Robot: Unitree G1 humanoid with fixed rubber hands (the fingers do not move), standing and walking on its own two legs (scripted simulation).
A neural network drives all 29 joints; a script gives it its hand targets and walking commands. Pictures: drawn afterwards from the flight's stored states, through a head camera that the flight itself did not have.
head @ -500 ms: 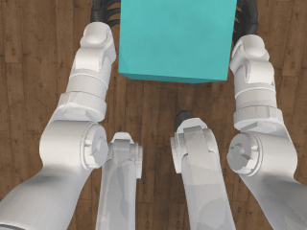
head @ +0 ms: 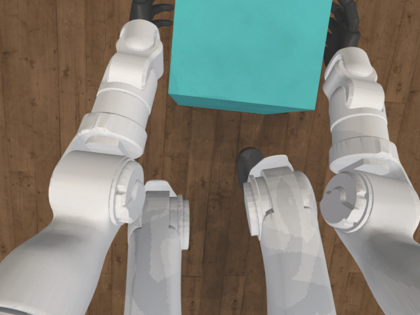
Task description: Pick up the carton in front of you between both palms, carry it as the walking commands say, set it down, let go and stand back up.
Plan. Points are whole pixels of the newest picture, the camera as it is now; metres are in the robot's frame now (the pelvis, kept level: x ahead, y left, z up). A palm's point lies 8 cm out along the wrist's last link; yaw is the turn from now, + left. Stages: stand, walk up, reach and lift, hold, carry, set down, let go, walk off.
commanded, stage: set down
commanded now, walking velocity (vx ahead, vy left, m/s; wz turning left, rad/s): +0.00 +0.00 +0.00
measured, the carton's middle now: (236, 51) +0.50 -0.13 -0.25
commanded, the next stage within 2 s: none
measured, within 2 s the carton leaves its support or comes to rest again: rests again in 0.32 s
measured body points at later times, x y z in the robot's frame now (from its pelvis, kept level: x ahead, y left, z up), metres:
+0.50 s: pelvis +0.00 -0.01 -0.01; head +0.36 -0.04 +0.25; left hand +0.55 +0.01 -0.20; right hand +0.47 -0.29 -0.20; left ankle +0.08 +0.11 -0.36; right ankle +0.14 -0.15 -0.36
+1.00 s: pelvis -0.01 -0.02 -0.02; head +0.37 -0.04 +0.21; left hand +0.56 +0.05 -0.22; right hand +0.46 -0.33 -0.22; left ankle +0.08 +0.10 -0.36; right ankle +0.14 -0.15 -0.36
